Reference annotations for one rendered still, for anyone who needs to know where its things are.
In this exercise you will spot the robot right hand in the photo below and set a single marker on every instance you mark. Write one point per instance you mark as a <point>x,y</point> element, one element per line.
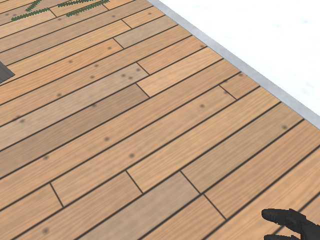
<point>294,221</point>

